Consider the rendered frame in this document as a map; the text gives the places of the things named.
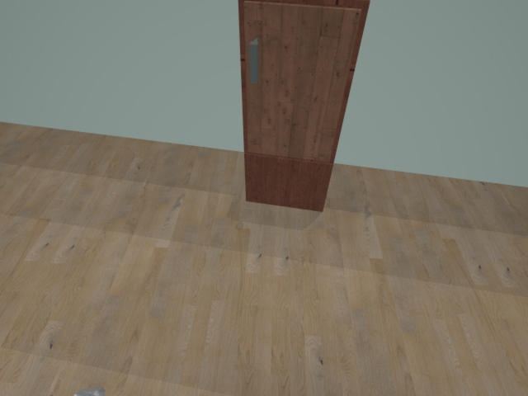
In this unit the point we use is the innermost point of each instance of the handle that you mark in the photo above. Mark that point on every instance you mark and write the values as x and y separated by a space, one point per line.
253 51

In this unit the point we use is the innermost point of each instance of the cupboard door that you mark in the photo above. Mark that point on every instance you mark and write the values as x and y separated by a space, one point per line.
304 55

